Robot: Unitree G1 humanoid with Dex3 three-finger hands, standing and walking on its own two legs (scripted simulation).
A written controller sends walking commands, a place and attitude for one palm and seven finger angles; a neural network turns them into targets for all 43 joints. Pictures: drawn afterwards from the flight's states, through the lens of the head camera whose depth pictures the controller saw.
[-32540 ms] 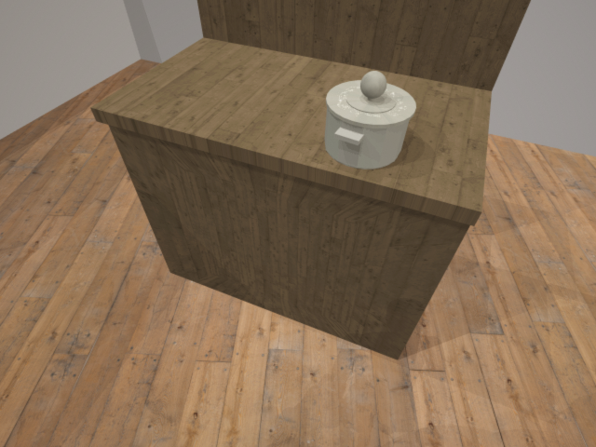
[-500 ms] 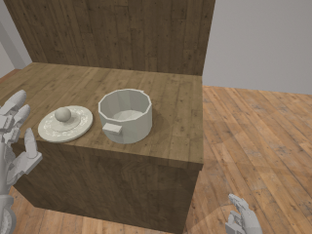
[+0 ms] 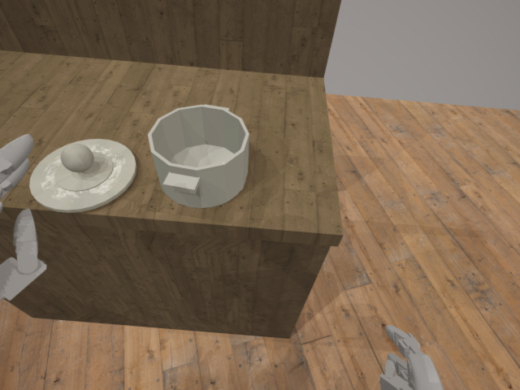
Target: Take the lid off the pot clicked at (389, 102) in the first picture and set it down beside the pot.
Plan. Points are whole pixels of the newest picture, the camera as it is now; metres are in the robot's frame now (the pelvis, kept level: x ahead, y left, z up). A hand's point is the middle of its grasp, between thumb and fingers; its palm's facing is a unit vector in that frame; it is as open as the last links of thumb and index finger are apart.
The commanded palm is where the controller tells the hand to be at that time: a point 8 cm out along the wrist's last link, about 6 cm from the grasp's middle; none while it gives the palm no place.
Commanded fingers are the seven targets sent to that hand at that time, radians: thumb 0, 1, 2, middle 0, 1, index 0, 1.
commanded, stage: step back with the hand held close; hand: left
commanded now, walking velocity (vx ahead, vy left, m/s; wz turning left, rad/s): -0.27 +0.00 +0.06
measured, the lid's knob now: (77, 158) +0.47 +0.37 +0.05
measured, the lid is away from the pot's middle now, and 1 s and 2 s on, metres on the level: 0.22 0.22 0.22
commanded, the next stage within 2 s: stop stepping back and stand still in 0.64 s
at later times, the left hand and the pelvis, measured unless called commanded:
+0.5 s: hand out of the picture +0.10 +0.26 +0.22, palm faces +0.45 -0.81 -0.38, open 7.4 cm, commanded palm +0.03 +0.31 +0.23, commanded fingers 0.00 0.90 0.90 -0.20 -0.30 -0.20 -0.30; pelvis -0.10 +0.02 -0.02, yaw +2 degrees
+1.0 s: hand out of the picture -0.04 +0.28 +0.21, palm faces +0.27 -0.88 -0.40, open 7.4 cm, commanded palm -0.12 +0.34 +0.23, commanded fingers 0.00 0.90 0.90 -0.20 -0.30 -0.20 -0.30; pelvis -0.27 +0.06 -0.02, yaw -2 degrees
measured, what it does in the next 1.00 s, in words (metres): walks backwards: right foot, then left foot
